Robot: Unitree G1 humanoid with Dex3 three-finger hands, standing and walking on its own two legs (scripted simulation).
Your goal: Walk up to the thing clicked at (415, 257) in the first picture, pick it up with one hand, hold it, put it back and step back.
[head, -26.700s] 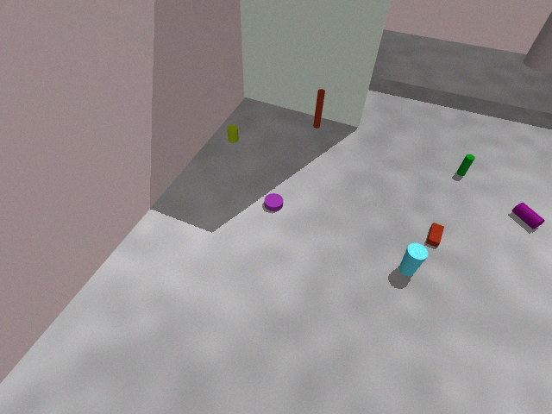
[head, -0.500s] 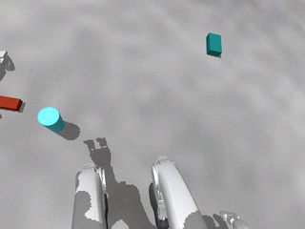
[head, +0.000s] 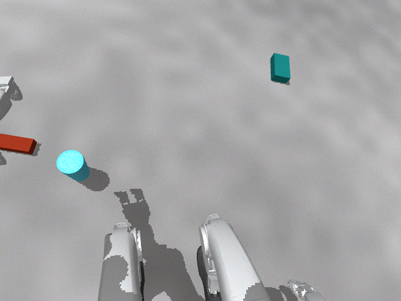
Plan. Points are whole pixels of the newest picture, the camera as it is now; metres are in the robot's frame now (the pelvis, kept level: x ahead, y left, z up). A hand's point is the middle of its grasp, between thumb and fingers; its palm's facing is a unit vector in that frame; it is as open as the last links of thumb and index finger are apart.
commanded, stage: go down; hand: left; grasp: from above
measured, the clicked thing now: (75, 167) +0.51 +0.30 -0.49
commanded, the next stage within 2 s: approach in 0.60 s
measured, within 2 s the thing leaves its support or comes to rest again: neither
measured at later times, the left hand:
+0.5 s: hand out of the picture +0.47 +0.34 -0.05, palm faces -0.42 -0.05 -0.91, open 14.3 cm
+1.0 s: hand out of the picture +0.46 +0.34 -0.09, palm faces -0.48 -0.05 -0.88, open 14.2 cm
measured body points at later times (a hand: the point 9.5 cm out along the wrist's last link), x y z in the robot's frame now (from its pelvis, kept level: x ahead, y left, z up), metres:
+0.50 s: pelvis +0.00 +0.00 +0.02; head +0.18 +0.06 +0.42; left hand +0.48 +0.34 +0.00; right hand +0.06 -0.26 -0.09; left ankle +0.07 +0.11 -0.53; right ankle +0.07 -0.16 -0.53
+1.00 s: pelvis +0.01 +0.01 +0.01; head +0.20 +0.07 +0.41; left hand +0.48 +0.34 -0.04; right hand +0.06 -0.26 -0.10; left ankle +0.07 +0.11 -0.53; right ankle +0.07 -0.16 -0.53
